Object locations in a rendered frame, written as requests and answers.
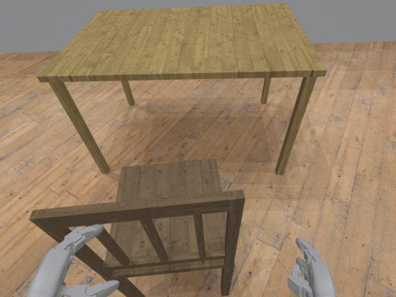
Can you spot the robot left hand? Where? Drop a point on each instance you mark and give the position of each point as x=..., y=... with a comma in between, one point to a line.
x=47, y=280

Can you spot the chair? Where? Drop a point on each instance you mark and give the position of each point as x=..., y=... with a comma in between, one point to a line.
x=167, y=218

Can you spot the robot right hand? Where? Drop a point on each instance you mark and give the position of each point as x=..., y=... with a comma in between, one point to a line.
x=317, y=281

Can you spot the table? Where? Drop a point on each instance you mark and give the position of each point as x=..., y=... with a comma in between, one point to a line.
x=210, y=42

